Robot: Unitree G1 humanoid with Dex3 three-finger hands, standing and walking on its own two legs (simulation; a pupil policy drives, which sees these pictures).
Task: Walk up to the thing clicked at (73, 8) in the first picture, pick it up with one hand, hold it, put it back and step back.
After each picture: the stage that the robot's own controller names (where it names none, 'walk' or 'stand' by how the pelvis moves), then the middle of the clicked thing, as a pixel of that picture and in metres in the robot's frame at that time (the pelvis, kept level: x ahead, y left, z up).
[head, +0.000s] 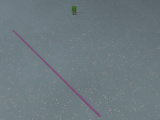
stand; (74, 10) +2.11 +0.10 -0.72
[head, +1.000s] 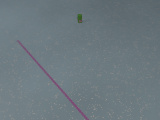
walk; (79, 18) +1.97 +0.19 -0.72
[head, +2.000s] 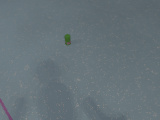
walk; (67, 39) +1.33 +0.23 -0.71
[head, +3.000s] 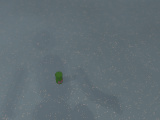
walk; (59, 77) +0.84 +0.19 -0.70
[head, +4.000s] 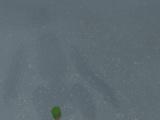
walk; (56, 113) +0.49 +0.17 -0.71
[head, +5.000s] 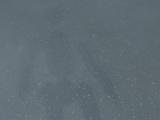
stand; out of the picture +0.32 +0.13 -0.71
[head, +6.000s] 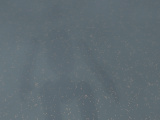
stand; out of the picture +0.32 +0.15 -0.72
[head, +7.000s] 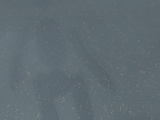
stand; out of the picture +0.33 +0.16 -0.71
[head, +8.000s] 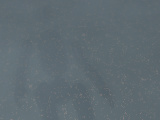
stand; out of the picture +0.31 +0.17 -0.72
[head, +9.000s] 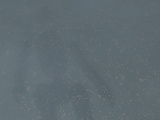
stand; out of the picture +0.31 +0.18 -0.73
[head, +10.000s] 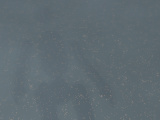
stand; out of the picture +0.32 +0.16 -0.73
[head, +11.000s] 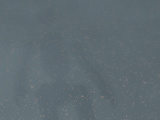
stand; out of the picture +0.32 +0.16 -0.73
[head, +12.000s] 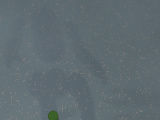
go down; (53, 117) +0.35 +0.15 -0.66
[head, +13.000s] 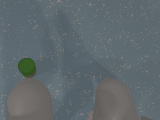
go down; (28, 68) +0.40 +0.21 -0.30
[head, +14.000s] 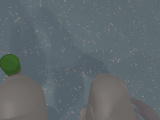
close in; (11, 66) +0.39 +0.23 -0.26
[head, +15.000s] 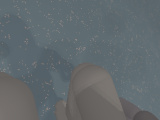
close; out of the picture +0.37 +0.25 -0.22
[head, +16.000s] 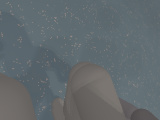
close; out of the picture +0.38 +0.26 -0.21
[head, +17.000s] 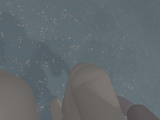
lift; out of the picture +0.35 +0.25 -0.23
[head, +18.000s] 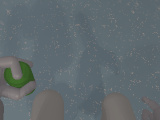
lift; (22, 80) +0.32 +0.21 -0.02
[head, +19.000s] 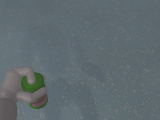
hold; (35, 91) +0.32 +0.17 +0.01
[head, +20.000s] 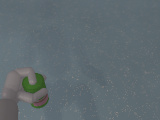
hold; (36, 91) +0.32 +0.17 +0.01
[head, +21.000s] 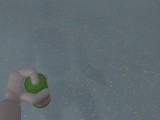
hold; (38, 91) +0.32 +0.16 +0.00
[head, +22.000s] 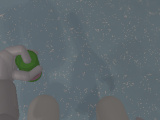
crouch; (30, 67) +0.39 +0.19 -0.08
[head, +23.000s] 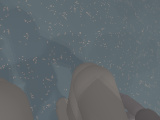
lower; out of the picture +0.39 +0.29 -0.22
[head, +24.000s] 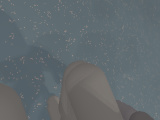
lower; out of the picture +0.41 +0.28 -0.23
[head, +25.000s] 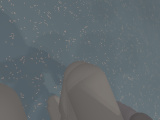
lower; out of the picture +0.41 +0.29 -0.22
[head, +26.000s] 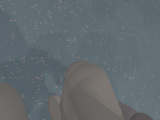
lower; out of the picture +0.41 +0.29 -0.22
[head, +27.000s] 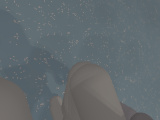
loosen; out of the picture +0.39 +0.28 -0.22
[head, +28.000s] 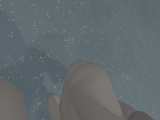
withdraw; out of the picture +0.38 +0.28 -0.22
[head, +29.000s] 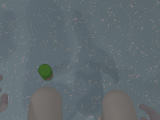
walk; (46, 72) +0.43 +0.20 -0.40
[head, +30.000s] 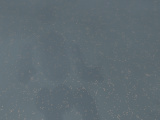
stand; out of the picture +0.36 +0.15 -0.66
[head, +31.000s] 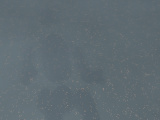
stand; out of the picture +0.37 +0.17 -0.67
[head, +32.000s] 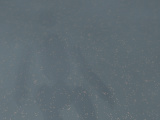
stand; out of the picture +0.38 +0.15 -0.71
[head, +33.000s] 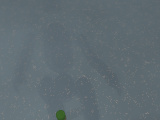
walk; (61, 116) +0.42 +0.17 -0.70
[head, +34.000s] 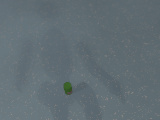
walk; (68, 88) +0.62 +0.15 -0.70
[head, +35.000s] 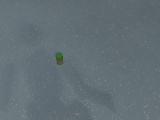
stand; (59, 58) +0.96 +0.20 -0.70
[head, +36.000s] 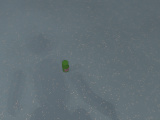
stand; (65, 66) +0.98 +0.16 -0.71
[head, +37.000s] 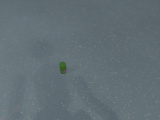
stand; (63, 68) +0.99 +0.20 -0.73
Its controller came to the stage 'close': yes
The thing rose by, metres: 0.71
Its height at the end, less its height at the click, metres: +0.00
